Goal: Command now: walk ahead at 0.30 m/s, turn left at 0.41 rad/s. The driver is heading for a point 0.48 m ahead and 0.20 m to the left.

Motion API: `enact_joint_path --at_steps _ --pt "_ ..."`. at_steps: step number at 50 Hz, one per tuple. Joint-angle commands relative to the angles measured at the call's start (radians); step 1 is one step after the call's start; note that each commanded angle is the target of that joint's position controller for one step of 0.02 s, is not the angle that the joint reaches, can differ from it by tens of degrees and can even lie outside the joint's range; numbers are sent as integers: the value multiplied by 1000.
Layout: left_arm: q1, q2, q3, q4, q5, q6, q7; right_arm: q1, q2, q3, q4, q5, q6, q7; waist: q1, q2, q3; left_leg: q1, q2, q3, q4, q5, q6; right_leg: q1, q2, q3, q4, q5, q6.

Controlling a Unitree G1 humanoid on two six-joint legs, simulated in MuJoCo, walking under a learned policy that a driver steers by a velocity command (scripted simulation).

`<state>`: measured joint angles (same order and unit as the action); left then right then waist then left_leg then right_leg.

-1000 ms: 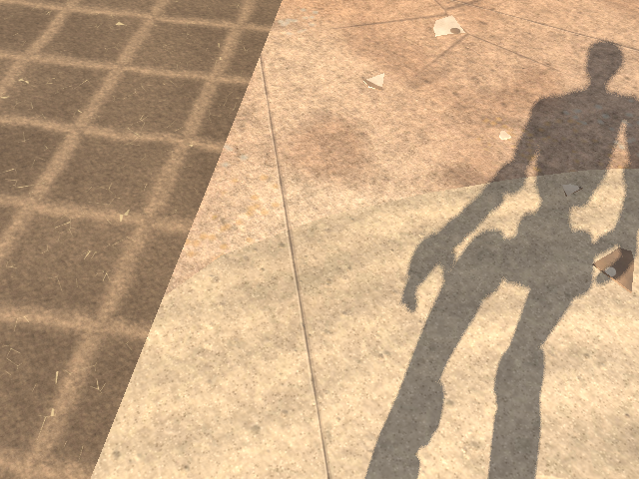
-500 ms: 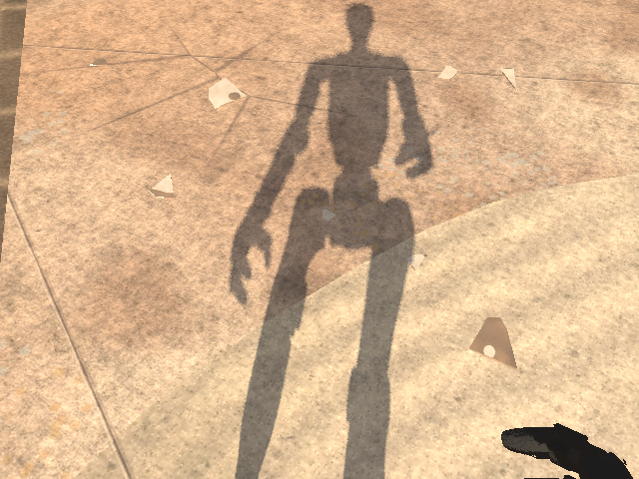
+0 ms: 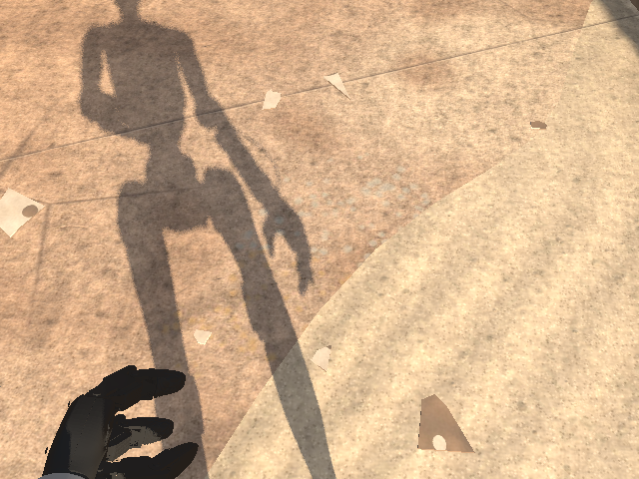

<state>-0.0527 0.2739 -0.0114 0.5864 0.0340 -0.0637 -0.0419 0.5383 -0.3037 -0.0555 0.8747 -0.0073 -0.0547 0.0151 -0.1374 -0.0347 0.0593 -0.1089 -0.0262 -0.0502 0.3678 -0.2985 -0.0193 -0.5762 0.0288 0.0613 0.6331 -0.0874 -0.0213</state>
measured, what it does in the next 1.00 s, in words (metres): walks ahead, turning left: right foot, then left foot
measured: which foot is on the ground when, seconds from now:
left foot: down 0.00-0.04, up 0.06-0.42, down 0.44-0.92, up 0.94-1.00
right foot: up 0.00-0.02, down 0.04-0.44, up 0.46-0.88, down 0.90-1.00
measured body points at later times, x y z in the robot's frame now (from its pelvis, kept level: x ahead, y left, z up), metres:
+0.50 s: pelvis +0.10 +0.03 -0.02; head +0.12 +0.06 +0.43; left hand +0.10 +0.34 -0.14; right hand +0.38 -0.15 -0.08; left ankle +0.10 +0.12 -0.74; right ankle +0.16 -0.10 -0.71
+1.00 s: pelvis +0.13 +0.01 +0.00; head +0.17 +0.01 +0.45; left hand +0.05 +0.29 -0.09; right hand +0.41 -0.10 -0.12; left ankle +0.08 +0.11 -0.71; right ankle +0.20 -0.05 -0.74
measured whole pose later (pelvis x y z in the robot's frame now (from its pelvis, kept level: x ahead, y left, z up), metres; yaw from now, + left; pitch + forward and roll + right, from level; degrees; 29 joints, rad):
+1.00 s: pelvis +0.13 +0.01 +0.00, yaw +41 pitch +0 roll +1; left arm 0.23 0.24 0.02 0.70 0.02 0.02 0.02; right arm 0.19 -0.29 -0.05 0.69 -0.02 0.06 0.01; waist 0.00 0.06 0.04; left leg -0.38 -0.15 -0.16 0.77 -0.43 0.02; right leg -0.25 0.03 0.00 0.51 -0.25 -0.05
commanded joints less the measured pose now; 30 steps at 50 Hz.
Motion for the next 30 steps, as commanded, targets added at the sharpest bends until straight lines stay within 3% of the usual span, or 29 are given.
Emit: enact_joint_path --at_steps 1,2,3,4,5,6,8,9,12,15,18,20,21,22,23,24,25,26,27,29,30 --pt "254 114 35 27 12 -2 25 -161 -155 -41 -121 21 -14 3 206 108 -130 -210 84 -148 117 595 56 493 -15 -10 -131 227 -30" --pt "295 154 45 27 28 -12 40 -140 -129 -38 -136 31 -13 5 218 30 -173 -269 22 -119 277 371 33 601 -125 54 -130 462 -46" --pt "379 215 57 8 44 -14 49 -45 -58 -24 -164 43 -5 -7 214 -190 -337 -380 -57 -34 599 -257 9 793 -453 275 -60 944 -124" --pt "408 189 67 11 -5 6 46 48 -94 -29 -152 50 25 -33 215 -240 -485 -411 -65 0 824 -421 19 828 -553 357 -49 1083 -217" --pt "350 133 56 -7 -26 15 51 34 -122 -40 -132 21 46 -39 190 -135 -424 -442 -28 -6 898 -351 15 744 -488 302 -82 952 -218" --pt "274 83 45 -19 -23 21 56 -13 -117 -44 -136 3 58 -32 166 -92 -337 -471 3 6 903 -282 4 662 -433 236 -119 806 -203" --pt "213 53 38 -14 -17 26 74 -72 -92 -47 -149 -11 86 -14 126 -111 -197 -474 36 23 888 -208 -29 508 -365 125 -202 661 -192" --pt "213 58 42 -8 -16 26 80 -80 -77 -48 -156 -12 101 -8 114 -115 -172 -445 38 33 883 -186 -39 450 -353 87 -229 619 -191" --pt "203 52 49 3 -8 21 87 -135 -34 -44 -190 -8 126 2 92 -108 -165 -421 52 45 808 -133 -36 387 -351 6 -271 507 -199" --pt "180 64 61 7 0 22 82 -227 -12 -31 -239 -7 140 24 90 -133 -147 -333 85 67 592 -31 -7 318 -342 -94 -284 317 -158" --pt "199 108 84 10 2 29 70 -298 -40 -35 -273 0 147 35 110 -143 -142 -225 65 121 441 -10 17 284 -364 -144 -258 144 -120" --pt "229 136 98 18 -6 40 59 -335 -57 -39 -298 2 144 44 121 -124 -133 -169 49 144 328 -20 35 292 -381 -169 -197 45 -87" --pt "238 142 103 21 -12 50 55 -318 -65 -43 -294 -2 137 44 106 -82 -134 -103 29 153 241 9 50 267 -362 -203 -121 -41 -49" --pt "293 134 107 37 -6 63 49 -259 -96 -53 -272 -13 122 35 89 41 -137 -6 34 72 134 61 72 198 -312 -244 36 -192 5" --pt "350 72 94 23 2 83 39 -244 -218 -73 -284 -17 104 13 120 365 -84 33 288 -306 -10 318 134 -10 -183 -323 352 -573 84" --pt "244 86 85 -53 9 105 52 -212 -312 -104 -319 -15 102 6 55 369 -114 1 404 -550 -44 498 298 -148 -57 -130 496 -632 108" --pt "205 109 88 -48 3 112 58 -201 -269 -97 -304 -13 108 2 51 230 -113 17 358 -458 -41 417 308 -161 -89 -47 549 -542 102" --pt "217 106 88 -35 -12 106 61 -272 -238 -85 -310 -11 116 -6 93 209 -72 -38 295 -380 -42 346 279 -144 -93 -26 522 -433 92" --pt "230 114 91 -15 -12 95 63 -349 -209 -77 -323 -9 122 -10 127 180 -64 -63 225 -321 -41 297 242 -113 -101 -18 486 -347 90" --pt "272 130 97 20 8 95 61 -397 -169 -64 -339 2 123 -12 146 175 -107 -82 170 -271 -16 391 226 -44 -77 -30 494 -285 91" --pt "273 125 95 24 6 98 58 -379 -168 -64 -333 2 120 -9 142 145 -126 -76 165 -280 -7 414 227 -31 -67 -25 481 -285 91"
Keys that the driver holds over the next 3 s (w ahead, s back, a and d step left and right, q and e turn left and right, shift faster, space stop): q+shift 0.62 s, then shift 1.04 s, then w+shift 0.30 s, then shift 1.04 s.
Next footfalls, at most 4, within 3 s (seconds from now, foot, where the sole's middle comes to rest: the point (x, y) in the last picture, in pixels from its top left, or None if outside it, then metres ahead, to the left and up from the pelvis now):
0.04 right None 0.20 -0.09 -0.77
0.44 left None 0.14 0.14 -0.77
0.90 right None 0.23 -0.02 -0.77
1.22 left None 0.06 0.10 -0.77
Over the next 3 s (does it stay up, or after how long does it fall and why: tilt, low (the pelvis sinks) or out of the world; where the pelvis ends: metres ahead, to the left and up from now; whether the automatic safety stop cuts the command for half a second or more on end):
stays up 0.38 0.15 0.01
